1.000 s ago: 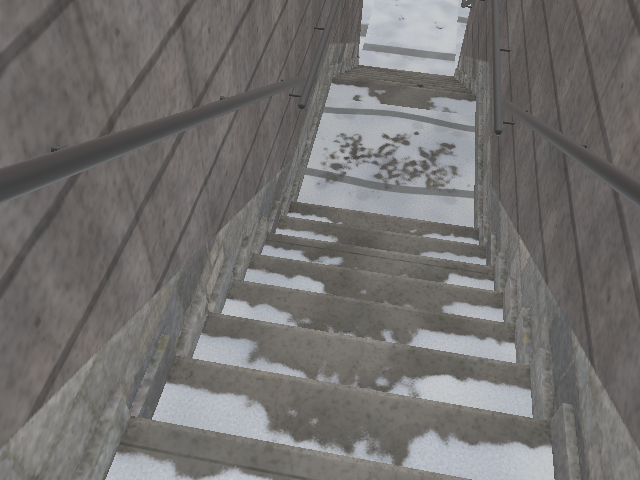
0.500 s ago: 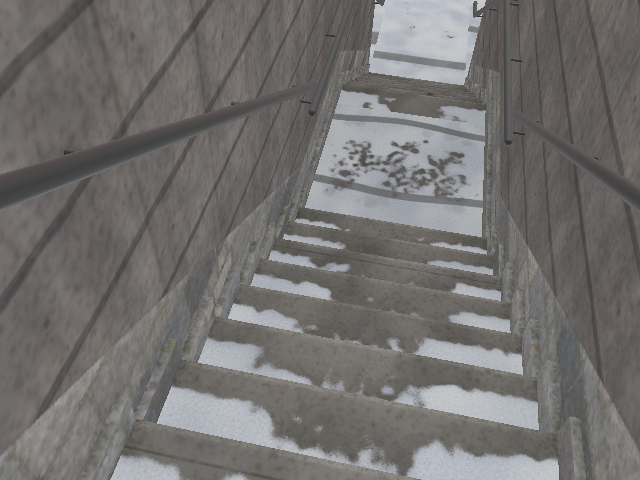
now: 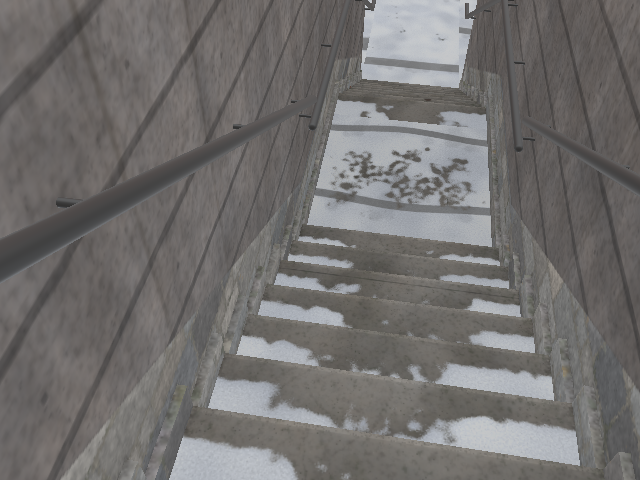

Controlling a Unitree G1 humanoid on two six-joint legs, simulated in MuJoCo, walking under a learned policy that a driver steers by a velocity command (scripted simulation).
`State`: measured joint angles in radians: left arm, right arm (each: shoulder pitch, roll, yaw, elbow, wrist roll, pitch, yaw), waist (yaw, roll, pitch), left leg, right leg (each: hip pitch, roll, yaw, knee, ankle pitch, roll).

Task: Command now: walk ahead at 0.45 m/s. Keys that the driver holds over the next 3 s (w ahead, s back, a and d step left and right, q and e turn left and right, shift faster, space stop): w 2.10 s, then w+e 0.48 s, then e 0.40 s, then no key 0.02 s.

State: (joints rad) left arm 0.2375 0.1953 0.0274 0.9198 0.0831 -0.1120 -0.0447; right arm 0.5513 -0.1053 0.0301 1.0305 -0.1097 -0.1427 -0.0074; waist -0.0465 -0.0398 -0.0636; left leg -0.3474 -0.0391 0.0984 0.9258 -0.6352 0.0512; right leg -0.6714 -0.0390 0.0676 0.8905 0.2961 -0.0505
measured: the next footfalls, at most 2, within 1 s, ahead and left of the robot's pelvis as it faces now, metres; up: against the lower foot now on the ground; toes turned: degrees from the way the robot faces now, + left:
right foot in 0.14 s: +0.14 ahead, -0.08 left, -0.17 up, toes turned -1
left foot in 0.58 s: +0.45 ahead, +0.13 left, -0.34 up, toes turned +3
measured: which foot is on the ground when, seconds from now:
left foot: down 0.00-0.16, up 0.18-0.56, down 0.58-1.00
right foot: up 0.00-0.12, down 0.14-0.58, up 0.60-1.00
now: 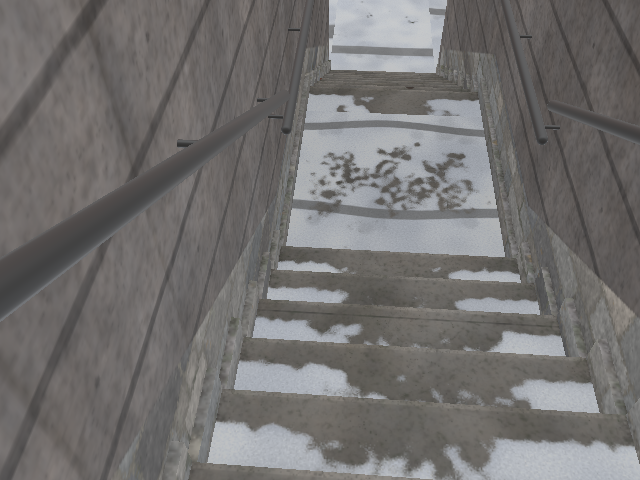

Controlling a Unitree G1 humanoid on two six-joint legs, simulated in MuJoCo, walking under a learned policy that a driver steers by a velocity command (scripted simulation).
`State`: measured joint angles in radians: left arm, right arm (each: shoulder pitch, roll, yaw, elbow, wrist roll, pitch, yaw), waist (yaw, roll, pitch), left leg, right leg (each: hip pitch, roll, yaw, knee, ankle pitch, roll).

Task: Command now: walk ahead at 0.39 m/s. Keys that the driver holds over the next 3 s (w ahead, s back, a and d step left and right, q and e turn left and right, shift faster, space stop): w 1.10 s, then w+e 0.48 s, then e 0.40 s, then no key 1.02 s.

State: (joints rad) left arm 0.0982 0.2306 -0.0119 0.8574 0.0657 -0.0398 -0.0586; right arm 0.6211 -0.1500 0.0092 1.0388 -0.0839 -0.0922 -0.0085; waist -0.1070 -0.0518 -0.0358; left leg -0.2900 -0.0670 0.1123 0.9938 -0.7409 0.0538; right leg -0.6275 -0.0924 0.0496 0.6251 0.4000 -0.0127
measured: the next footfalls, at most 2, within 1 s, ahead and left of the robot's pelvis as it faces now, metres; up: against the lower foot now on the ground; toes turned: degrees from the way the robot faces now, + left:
right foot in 0.10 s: +0.19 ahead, -0.13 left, -0.17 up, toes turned -4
left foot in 0.46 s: +0.29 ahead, +0.05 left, -0.17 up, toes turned +1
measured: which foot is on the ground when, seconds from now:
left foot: down 0.00-0.12, up 0.14-0.44, down 0.46-0.80, up 0.82-1.00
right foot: up 0.00-0.08, down 0.10-0.48, up 0.50-0.78, down 0.80-1.00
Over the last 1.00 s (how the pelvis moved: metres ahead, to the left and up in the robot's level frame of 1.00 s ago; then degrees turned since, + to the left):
0.53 0.03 -0.36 -1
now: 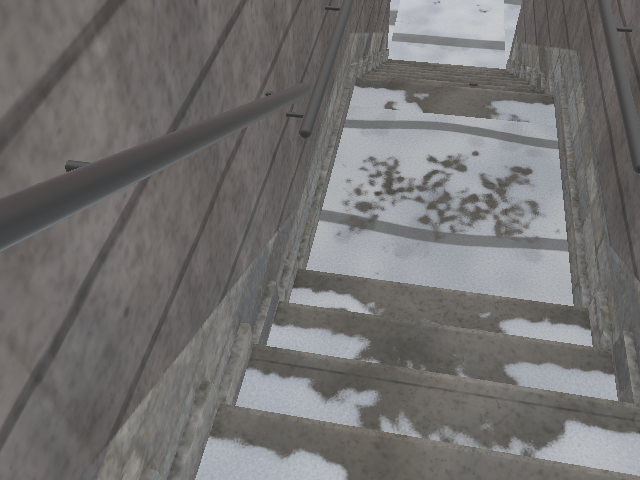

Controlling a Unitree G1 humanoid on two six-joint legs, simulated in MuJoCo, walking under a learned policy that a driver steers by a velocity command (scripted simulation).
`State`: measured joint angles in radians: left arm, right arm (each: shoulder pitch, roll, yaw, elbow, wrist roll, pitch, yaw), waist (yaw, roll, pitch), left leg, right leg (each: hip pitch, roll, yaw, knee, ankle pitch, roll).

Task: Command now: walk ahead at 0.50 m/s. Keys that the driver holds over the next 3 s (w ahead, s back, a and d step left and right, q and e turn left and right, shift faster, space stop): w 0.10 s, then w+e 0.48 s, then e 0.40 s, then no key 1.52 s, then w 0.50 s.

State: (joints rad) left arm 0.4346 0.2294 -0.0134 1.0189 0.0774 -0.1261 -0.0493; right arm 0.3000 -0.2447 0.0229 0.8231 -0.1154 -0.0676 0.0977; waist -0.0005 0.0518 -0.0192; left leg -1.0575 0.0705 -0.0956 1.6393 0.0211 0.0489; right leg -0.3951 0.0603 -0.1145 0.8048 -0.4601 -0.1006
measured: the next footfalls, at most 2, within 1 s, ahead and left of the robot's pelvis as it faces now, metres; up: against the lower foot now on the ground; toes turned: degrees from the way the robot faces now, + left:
left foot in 0.34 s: +0.33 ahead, +0.10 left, -0.17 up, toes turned -1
right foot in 0.84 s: +0.57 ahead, -0.22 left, -0.34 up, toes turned -29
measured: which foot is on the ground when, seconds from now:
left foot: up 0.00-0.32, down 0.34-0.84, up 0.86-1.00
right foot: down 0.00-0.34, up 0.36-0.82, down 0.84-1.00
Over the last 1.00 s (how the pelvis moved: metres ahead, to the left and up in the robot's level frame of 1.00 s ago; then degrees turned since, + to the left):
0.46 -0.16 -0.29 1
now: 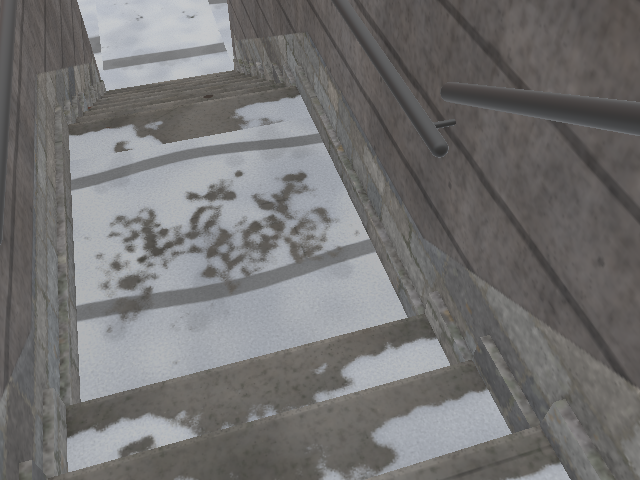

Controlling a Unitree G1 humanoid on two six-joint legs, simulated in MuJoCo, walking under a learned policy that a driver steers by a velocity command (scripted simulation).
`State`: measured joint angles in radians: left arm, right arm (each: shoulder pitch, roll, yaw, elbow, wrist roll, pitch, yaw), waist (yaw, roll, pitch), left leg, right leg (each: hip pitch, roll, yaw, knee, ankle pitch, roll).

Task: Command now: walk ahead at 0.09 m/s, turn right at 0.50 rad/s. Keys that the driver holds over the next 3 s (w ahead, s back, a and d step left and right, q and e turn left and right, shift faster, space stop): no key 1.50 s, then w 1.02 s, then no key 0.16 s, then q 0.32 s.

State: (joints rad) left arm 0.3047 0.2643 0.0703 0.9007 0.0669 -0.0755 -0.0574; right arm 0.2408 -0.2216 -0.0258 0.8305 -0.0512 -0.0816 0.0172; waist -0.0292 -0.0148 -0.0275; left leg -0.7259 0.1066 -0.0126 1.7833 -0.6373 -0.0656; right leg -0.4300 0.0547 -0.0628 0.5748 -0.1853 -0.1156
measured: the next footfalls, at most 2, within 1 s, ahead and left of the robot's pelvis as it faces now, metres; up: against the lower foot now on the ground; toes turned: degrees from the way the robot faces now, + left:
left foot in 0.22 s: +0.08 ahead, +0.16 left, +0.00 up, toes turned +0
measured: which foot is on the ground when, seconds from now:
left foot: up 0.00-0.20, down 0.22-1.00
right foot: down 0.00-1.00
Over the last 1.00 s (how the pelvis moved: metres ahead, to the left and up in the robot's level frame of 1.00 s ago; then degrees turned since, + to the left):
0.49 -0.12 -0.31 -26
